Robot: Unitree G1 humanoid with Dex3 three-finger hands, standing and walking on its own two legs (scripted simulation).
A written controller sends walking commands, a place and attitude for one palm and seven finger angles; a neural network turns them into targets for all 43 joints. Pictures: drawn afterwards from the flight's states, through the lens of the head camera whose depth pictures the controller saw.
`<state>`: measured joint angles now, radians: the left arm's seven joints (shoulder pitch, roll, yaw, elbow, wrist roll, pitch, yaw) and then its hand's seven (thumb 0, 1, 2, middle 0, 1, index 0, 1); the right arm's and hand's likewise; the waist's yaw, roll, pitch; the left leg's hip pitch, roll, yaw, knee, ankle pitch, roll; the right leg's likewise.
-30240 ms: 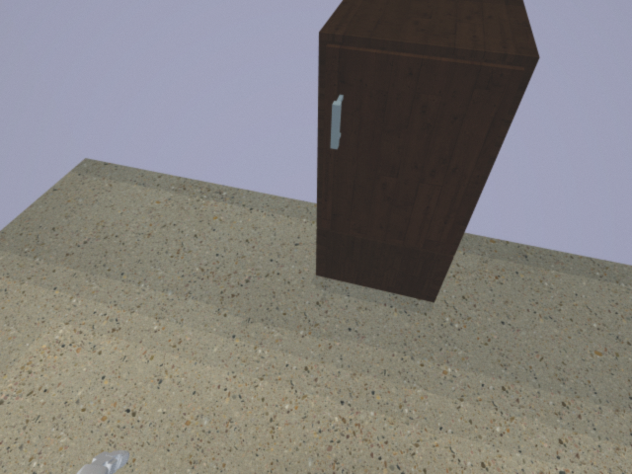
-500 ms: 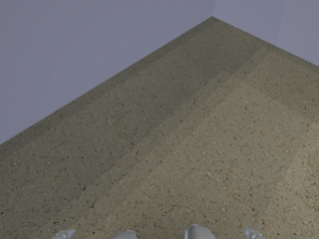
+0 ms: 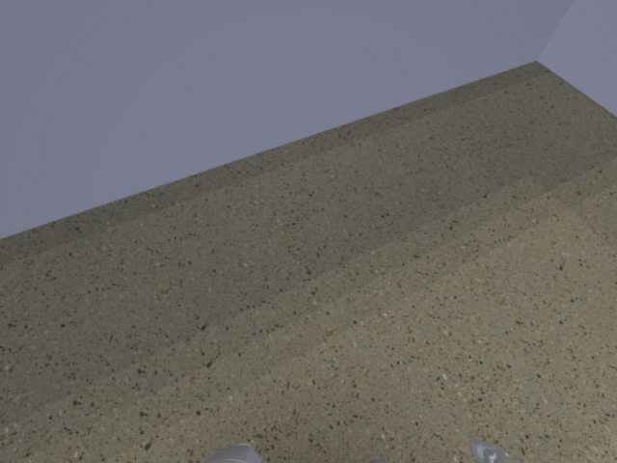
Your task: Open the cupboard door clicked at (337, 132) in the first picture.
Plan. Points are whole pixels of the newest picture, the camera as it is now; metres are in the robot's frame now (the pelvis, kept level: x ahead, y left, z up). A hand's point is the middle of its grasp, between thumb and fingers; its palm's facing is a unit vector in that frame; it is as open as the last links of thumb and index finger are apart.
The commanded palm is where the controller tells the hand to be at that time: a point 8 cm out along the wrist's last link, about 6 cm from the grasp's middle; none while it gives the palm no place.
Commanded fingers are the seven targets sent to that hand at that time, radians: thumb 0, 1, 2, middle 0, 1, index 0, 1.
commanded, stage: turn to face it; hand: left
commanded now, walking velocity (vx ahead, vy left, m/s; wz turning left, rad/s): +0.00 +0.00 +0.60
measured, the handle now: out of the picture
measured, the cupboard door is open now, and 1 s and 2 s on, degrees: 43 43 43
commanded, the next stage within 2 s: none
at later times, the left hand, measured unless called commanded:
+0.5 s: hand out of the picture +0.08 +0.17 -0.13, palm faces +0.25 -0.92 -0.29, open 7.4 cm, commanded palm none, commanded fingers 0.00 0.90 0.90 -0.20 -0.30 -0.20 -0.30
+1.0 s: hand out of the picture -0.02 +0.21 -0.15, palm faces +0.57 -0.79 -0.25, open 7.4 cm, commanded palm none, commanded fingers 0.00 0.90 0.90 -0.20 -0.30 -0.20 -0.30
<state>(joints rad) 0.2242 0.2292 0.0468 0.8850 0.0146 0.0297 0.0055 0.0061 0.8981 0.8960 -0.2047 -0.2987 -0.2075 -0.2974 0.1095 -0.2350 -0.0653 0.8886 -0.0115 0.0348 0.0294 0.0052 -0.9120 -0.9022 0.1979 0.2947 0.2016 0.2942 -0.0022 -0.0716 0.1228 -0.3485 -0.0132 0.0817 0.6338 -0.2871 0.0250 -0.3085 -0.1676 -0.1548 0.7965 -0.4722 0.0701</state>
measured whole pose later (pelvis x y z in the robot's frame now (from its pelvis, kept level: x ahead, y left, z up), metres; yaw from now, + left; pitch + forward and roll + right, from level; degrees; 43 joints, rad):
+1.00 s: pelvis +0.03 -0.03 +0.02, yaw +34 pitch +1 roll -2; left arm 0.15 0.28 0.08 0.89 0.02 0.06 0.00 0.01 0.91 0.90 -0.20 -0.30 -0.20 -0.30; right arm 0.15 -0.21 -0.04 0.90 -0.02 0.02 0.00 0.00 -0.91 -0.90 0.20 0.30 0.21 0.29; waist 0.01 -0.03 0.10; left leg -0.30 -0.03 -0.04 0.50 -0.23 0.04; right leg -0.50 -0.08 0.01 1.07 -0.39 0.09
